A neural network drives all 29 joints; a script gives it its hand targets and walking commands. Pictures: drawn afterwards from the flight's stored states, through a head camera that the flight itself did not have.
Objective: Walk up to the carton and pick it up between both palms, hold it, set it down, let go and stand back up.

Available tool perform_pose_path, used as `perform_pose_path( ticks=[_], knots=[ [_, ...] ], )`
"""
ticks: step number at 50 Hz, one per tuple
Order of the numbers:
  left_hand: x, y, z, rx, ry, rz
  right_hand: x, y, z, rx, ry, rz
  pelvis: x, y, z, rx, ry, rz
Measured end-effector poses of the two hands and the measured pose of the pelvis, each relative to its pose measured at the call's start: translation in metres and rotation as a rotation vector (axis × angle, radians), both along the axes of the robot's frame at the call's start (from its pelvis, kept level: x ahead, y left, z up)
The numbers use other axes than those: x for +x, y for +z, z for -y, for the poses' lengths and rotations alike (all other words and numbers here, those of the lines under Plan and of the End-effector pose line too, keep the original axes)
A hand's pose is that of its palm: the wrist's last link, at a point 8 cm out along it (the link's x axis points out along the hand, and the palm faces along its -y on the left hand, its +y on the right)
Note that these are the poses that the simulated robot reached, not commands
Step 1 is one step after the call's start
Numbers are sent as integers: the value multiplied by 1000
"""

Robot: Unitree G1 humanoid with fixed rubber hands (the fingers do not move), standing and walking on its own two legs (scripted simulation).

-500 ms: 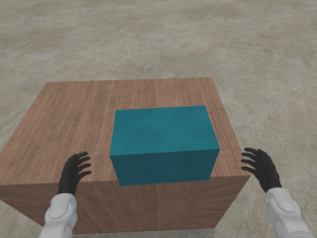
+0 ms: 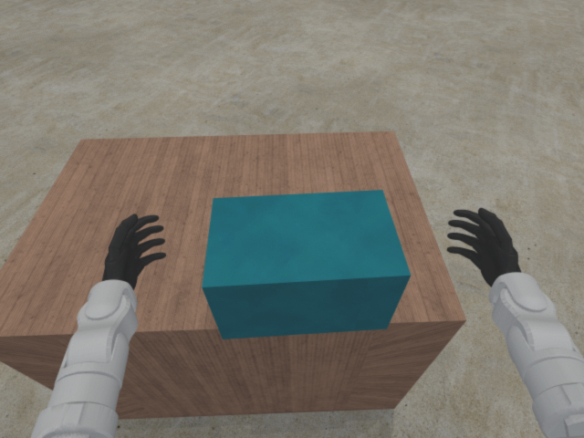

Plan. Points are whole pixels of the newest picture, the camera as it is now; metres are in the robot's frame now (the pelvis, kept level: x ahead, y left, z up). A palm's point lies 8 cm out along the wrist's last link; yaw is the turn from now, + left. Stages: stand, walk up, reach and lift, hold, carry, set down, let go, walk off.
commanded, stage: reach and lift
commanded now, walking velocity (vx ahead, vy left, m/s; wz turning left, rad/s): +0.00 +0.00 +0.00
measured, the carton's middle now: (302, 265) +0.40 +0.02 -0.05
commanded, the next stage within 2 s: none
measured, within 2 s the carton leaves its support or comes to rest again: neither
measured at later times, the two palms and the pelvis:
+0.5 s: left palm (122, 214) +0.37 +0.27 +0.11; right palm (491, 198) +0.40 -0.25 +0.12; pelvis +0.00 +0.00 +0.00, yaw +0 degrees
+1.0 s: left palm (143, 243) +0.38 +0.27 +0.04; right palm (457, 220) +0.42 -0.23 +0.05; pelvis +0.00 +0.00 -0.01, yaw +1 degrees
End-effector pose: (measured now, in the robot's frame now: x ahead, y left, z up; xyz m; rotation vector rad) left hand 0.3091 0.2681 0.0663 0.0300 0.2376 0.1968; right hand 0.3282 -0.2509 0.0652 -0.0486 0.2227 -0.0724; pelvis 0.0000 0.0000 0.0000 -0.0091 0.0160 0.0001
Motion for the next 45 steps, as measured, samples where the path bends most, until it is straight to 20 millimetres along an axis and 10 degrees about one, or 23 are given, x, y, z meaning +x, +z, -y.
perform_pose_path(
  ticks=[32, 45],
  knots=[
    [83, 57, -2, 8, -9, -3, 96, 66, -7, 16, -1, 5, 1, -2, 2, -10, 9, -129],
    [84, 12, -3, 11, 4, -31, 104, 24, -18, -14, -6, -43, 3, -6, 4, -18, 17, -194]
  ],
)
